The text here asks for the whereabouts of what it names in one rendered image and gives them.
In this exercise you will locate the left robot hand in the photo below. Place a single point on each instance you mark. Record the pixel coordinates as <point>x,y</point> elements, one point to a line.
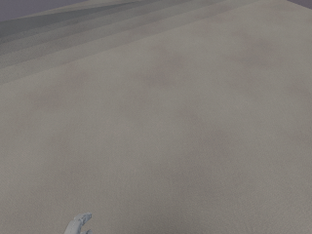
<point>74,226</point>

